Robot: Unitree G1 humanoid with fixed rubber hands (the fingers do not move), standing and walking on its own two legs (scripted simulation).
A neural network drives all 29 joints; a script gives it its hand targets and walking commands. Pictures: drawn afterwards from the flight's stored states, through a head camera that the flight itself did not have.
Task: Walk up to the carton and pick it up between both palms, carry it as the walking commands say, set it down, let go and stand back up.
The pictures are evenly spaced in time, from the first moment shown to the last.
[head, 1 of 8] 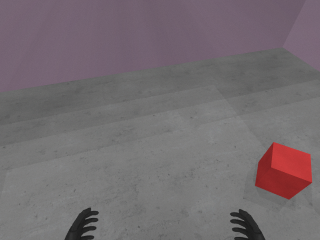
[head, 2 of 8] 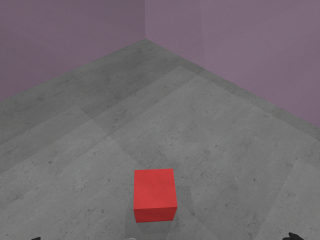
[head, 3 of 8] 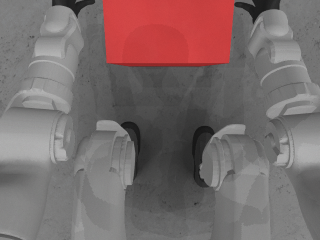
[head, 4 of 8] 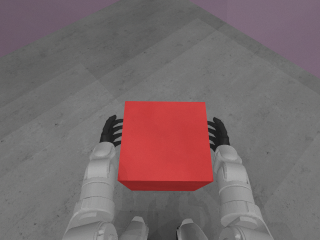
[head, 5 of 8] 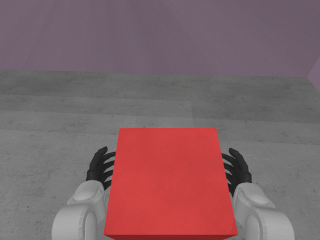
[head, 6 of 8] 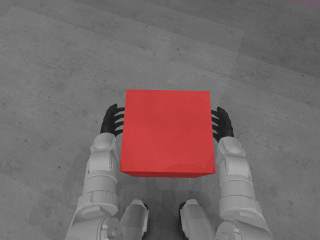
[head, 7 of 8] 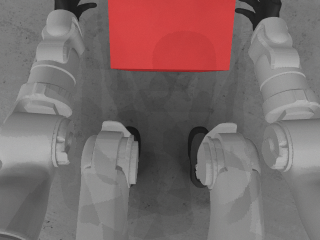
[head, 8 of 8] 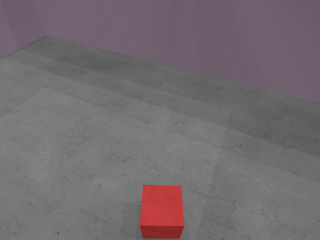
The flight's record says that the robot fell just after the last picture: no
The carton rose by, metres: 0.67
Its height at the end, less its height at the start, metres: +0.00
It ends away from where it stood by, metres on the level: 0.13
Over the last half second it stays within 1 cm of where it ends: yes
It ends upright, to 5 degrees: yes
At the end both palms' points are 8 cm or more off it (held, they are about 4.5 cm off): yes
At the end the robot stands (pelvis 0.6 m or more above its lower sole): yes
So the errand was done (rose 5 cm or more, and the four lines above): yes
